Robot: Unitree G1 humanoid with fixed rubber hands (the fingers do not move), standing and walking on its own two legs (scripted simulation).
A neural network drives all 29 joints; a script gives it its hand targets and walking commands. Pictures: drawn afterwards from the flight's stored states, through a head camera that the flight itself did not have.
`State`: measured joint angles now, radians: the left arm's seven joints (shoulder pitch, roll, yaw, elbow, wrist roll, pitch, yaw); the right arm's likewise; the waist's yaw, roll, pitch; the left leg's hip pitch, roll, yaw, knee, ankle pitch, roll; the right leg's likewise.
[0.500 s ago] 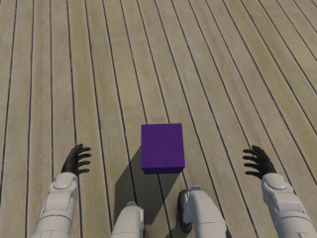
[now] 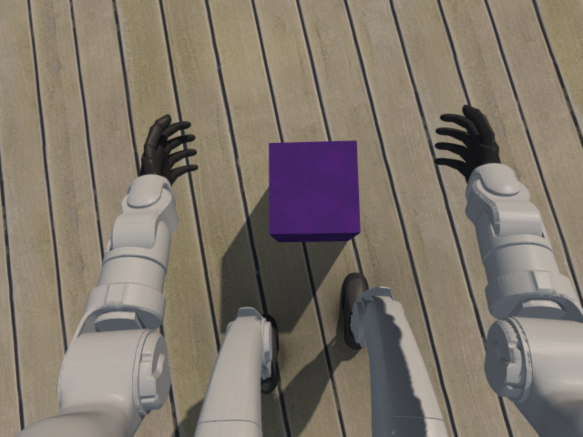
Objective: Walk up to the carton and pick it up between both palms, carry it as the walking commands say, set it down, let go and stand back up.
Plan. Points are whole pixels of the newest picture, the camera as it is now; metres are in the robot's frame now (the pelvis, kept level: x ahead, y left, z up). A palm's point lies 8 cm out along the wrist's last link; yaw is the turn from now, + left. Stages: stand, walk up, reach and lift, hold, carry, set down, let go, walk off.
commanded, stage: reach and lift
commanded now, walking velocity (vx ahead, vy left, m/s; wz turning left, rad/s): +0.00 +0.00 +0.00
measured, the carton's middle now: (312, 197) +0.49 -0.03 -0.54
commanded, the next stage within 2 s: none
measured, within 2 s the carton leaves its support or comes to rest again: neither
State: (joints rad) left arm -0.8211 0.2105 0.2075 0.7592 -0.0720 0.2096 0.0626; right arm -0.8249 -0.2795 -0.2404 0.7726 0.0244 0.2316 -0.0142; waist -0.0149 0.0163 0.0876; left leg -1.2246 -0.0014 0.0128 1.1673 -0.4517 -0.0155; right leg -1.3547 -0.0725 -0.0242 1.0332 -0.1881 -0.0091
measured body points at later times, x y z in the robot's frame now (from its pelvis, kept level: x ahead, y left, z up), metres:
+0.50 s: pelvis -0.01 -0.01 -0.03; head +0.33 -0.02 +0.26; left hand +0.52 +0.17 -0.16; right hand +0.51 -0.21 -0.17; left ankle +0.04 +0.13 -0.63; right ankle +0.14 -0.13 -0.63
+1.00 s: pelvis -0.06 +0.00 -0.18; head +0.31 -0.01 +0.07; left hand +0.51 +0.16 -0.32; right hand +0.51 -0.20 -0.33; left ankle +0.04 +0.13 -0.63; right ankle +0.14 -0.13 -0.63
